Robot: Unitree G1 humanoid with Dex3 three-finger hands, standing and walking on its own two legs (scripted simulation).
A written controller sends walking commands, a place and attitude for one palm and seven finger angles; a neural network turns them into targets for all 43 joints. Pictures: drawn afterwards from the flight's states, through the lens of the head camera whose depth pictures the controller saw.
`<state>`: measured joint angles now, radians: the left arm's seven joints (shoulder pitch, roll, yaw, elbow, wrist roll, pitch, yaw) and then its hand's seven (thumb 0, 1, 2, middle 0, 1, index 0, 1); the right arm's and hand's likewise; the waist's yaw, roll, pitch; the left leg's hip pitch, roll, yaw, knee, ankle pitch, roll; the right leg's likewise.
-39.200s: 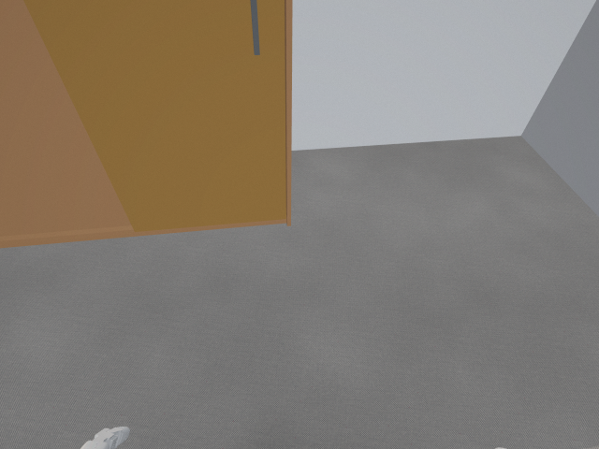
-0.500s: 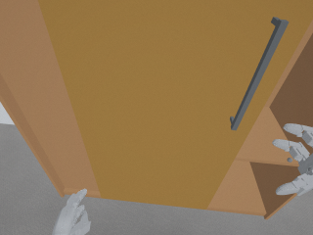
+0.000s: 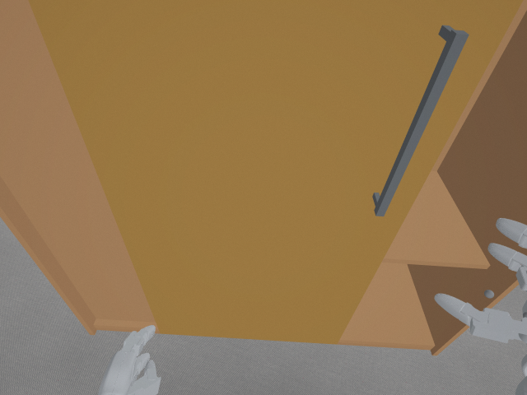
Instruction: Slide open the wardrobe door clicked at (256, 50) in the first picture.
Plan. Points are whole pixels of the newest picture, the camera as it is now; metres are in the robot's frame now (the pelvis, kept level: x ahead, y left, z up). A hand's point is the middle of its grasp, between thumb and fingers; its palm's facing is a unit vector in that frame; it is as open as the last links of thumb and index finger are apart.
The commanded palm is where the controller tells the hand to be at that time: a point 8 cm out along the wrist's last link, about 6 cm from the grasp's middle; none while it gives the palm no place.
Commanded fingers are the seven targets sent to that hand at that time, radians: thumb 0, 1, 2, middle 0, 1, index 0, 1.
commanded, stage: draw the hand back to the body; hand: right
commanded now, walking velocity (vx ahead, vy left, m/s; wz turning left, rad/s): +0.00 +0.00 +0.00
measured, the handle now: (407, 137) +0.46 -0.24 +0.20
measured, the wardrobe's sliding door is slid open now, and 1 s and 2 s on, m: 0.38 0.38 0.38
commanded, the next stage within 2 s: step back with the hand held close in 0.72 s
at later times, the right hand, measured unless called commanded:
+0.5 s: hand (497, 296) +0.19 -0.26 +0.16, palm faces +0.44 +0.82 -0.37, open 7.8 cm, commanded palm +0.15 -0.30 +0.17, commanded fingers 0.00 -0.90 -0.90 0.20 0.30 0.20 0.30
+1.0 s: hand (515, 295) +0.19 -0.28 +0.17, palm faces +0.47 +0.79 -0.39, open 7.4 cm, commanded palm +0.13 -0.30 +0.17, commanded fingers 0.00 -0.90 -0.90 0.20 0.30 0.20 0.30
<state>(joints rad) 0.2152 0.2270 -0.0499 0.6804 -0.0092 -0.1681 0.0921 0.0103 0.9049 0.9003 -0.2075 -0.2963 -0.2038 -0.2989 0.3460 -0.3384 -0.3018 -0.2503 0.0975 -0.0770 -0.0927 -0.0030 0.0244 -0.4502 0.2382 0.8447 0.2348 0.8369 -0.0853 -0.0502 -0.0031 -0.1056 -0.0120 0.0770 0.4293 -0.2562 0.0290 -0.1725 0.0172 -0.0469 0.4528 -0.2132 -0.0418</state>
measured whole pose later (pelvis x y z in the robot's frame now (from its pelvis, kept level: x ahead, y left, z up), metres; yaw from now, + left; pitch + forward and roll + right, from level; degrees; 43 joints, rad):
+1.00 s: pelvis -0.01 +0.00 +0.00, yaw +0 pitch -3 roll +2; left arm 0.19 0.24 -0.02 0.62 0.00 -0.05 0.07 0.01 0.91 0.90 -0.21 -0.30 -0.20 -0.30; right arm 0.44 -0.37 -0.38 -0.38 0.07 -0.15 -0.11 0.02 -0.89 -0.90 0.21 0.30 0.21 0.30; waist -0.05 -0.06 0.00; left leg -0.11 -0.03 0.08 0.35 -0.19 0.02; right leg -0.21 0.00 -0.04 0.45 -0.19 -0.04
